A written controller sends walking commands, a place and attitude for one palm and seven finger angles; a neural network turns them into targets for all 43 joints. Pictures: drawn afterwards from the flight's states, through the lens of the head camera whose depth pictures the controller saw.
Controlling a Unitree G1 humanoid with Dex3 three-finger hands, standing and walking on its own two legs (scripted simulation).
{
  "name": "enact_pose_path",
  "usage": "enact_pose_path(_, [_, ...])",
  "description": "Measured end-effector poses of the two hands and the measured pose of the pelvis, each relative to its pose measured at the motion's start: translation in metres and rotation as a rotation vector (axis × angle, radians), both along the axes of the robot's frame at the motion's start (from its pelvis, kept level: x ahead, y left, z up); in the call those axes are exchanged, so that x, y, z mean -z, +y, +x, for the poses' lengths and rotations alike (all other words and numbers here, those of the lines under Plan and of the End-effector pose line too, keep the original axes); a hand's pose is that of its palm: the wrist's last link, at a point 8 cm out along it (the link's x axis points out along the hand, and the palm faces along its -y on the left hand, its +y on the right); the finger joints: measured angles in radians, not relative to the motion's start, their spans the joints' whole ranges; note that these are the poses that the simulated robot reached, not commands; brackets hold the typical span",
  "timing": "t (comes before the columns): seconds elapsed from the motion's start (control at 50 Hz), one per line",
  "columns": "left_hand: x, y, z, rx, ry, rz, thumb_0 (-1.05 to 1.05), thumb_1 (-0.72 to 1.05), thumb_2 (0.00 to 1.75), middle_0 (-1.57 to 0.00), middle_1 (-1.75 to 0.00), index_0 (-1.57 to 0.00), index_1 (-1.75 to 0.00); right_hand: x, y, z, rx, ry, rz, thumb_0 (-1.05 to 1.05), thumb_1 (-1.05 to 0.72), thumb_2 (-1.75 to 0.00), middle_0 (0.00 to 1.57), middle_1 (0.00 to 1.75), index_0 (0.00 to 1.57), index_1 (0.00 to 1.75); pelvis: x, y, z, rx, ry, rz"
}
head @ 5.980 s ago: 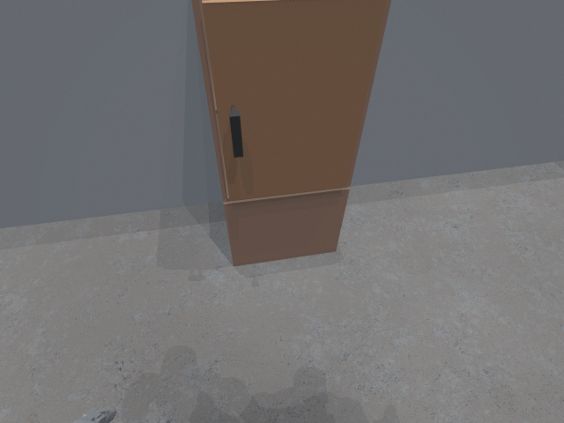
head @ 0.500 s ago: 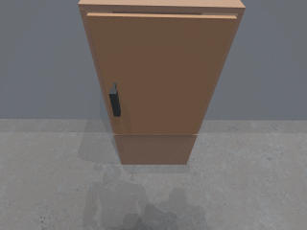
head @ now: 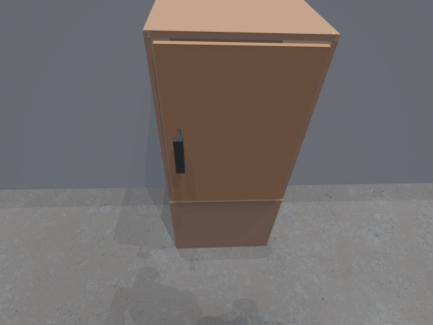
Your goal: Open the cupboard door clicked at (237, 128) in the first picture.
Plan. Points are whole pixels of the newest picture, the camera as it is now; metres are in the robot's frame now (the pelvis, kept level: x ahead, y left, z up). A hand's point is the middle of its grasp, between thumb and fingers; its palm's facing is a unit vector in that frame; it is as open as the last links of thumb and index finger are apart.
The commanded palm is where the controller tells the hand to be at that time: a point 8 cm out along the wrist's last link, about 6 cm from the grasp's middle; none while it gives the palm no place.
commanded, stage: shuffle to correct the standing spot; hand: left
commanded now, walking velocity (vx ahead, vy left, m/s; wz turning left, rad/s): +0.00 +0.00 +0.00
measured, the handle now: (179, 150) +0.60 +0.15 -0.06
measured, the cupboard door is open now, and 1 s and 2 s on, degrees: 0 0 0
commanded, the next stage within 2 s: come to a stop and stand still in 0.56 s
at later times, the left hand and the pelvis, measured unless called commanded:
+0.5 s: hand out of the picture -0.04 +0.09 -0.18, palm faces +0.14 -0.98 -0.16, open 7.3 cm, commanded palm none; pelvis +0.02 -0.06 +0.00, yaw +5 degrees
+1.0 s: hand out of the picture +0.08 +0.06 -0.17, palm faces +0.16 -0.96 -0.24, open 7.2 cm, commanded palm none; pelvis +0.07 -0.12 +0.00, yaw +7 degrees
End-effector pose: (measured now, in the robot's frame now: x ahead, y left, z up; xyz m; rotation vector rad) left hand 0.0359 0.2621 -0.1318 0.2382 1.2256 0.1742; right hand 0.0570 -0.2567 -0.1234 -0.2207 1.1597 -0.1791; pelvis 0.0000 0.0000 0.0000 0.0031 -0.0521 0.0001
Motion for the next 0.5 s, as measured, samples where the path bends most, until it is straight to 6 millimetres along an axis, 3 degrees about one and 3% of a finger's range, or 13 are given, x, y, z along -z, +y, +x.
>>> enact_pose_path(0.16, [0.003, -0.009, -0.036, -0.021, 0.094, -0.004, 0.00, 0.91, 0.90, -0.20, -0.30, -0.20, -0.30, 0.004, -0.012, -0.037, 0.037, 0.103, -0.006, 0.01, -0.91, -0.89, 0.20, 0.30, 0.21, 0.30, -0.002, -0.007, -0.003, -0.007, 0.000, 0.001])
enact_pose_path(0.3, [0.009, -0.049, -0.063, -0.062, 0.176, -0.063, 0.00, 0.91, 0.90, -0.20, -0.30, -0.20, -0.30, 0.013, -0.013, -0.060, 0.055, 0.196, 0.033, 0.01, -0.91, -0.89, 0.20, 0.30, 0.21, 0.30, -0.002, -0.026, 0.003, -0.038, 0.007, 0.002])
enact_pose_path(0.4, [0.010, -0.086, -0.074, -0.113, 0.193, -0.096, 0.00, 0.91, 0.90, -0.20, -0.30, -0.20, -0.30, 0.021, -0.022, -0.062, 0.046, 0.240, 0.062, 0.01, -0.91, -0.89, 0.20, 0.30, 0.21, 0.30, 0.000, -0.046, 0.011, -0.060, 0.009, -0.003])
enact_pose_path(0.5, [0.016, -0.118, -0.081, -0.182, 0.199, -0.129, 0.00, 0.91, 0.90, -0.20, -0.30, -0.20, -0.30, 0.022, -0.033, -0.046, 0.016, 0.253, 0.062, 0.01, -0.91, -0.89, 0.20, 0.30, 0.21, 0.30, 0.002, -0.063, 0.021, -0.088, 0.020, -0.016])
